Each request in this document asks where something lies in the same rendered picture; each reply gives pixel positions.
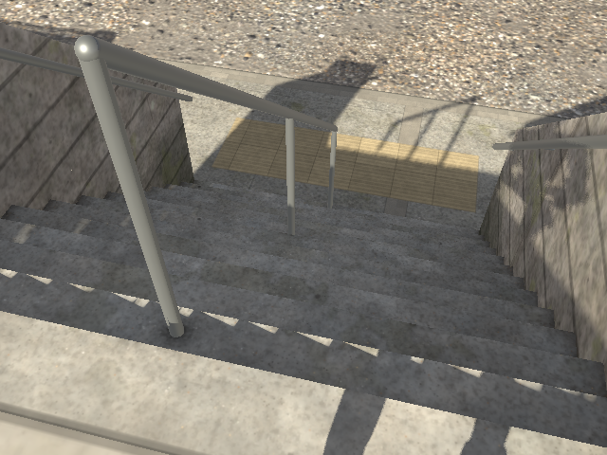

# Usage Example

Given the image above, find stairs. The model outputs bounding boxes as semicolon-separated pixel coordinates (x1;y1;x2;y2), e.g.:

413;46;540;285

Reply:
0;180;607;447

